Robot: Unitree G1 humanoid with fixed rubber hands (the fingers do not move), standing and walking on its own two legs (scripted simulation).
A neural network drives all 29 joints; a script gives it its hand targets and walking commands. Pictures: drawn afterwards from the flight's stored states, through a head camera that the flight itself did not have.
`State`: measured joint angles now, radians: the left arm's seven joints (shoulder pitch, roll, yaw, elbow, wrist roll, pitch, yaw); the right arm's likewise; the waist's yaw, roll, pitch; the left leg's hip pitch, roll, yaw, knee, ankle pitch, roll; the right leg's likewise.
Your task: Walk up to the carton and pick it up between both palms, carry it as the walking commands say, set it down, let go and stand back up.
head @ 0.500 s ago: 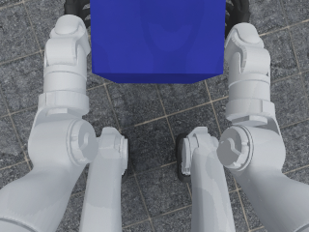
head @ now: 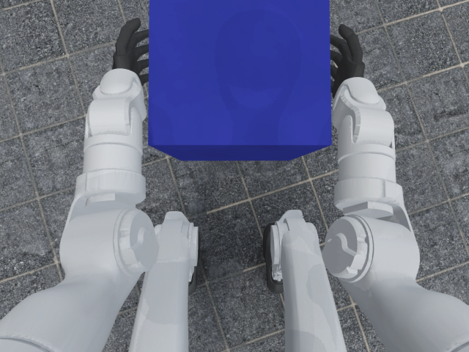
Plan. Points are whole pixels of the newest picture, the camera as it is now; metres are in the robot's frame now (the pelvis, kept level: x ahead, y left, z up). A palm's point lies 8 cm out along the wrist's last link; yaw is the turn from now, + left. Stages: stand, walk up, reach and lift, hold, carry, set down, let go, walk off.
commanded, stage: reach and lift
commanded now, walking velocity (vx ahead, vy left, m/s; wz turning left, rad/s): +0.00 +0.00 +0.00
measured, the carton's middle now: (237, 79) +0.53 -0.01 -0.14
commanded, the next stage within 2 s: none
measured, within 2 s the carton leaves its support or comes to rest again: neither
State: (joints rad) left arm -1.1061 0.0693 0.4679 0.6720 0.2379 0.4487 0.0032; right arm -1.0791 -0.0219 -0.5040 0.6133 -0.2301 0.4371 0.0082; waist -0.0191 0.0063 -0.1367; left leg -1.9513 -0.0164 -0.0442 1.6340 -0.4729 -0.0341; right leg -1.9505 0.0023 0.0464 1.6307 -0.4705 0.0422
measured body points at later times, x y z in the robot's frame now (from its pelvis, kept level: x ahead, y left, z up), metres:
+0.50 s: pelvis +0.01 +0.00 +0.06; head +0.25 +0.00 +0.44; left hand +0.50 +0.16 +0.00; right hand +0.49 -0.17 +0.00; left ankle +0.10 +0.13 -0.49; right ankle +0.10 -0.14 -0.49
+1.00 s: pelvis +0.03 +0.00 +0.12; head +0.23 +0.00 +0.52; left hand +0.47 +0.16 +0.07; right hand +0.47 -0.17 +0.07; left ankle +0.10 +0.13 -0.49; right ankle +0.10 -0.14 -0.49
